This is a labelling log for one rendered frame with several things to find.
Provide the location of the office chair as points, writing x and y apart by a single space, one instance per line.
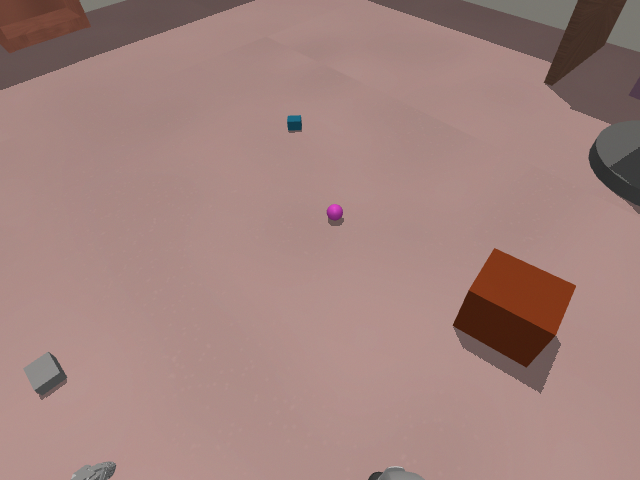
615 156

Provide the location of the left robot hand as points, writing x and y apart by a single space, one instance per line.
100 471

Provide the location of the bookshelf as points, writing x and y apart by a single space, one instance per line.
24 23

